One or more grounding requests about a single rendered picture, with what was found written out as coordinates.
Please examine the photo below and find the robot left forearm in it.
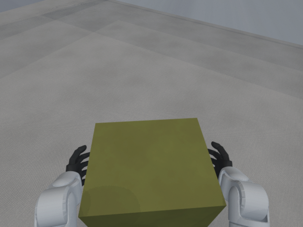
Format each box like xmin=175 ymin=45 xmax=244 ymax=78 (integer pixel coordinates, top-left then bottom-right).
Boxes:
xmin=34 ymin=171 xmax=82 ymax=227

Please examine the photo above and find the robot right forearm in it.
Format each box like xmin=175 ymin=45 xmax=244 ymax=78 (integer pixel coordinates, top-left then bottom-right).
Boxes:
xmin=218 ymin=166 xmax=270 ymax=227

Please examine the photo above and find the robot right hand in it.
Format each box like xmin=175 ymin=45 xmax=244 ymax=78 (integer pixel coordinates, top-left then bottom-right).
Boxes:
xmin=208 ymin=141 xmax=232 ymax=178

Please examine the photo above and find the carton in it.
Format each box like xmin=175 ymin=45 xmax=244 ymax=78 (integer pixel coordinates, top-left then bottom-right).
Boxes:
xmin=78 ymin=118 xmax=227 ymax=227

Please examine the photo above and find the robot left hand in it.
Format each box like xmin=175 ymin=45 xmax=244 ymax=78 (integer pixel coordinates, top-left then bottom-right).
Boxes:
xmin=66 ymin=145 xmax=90 ymax=186

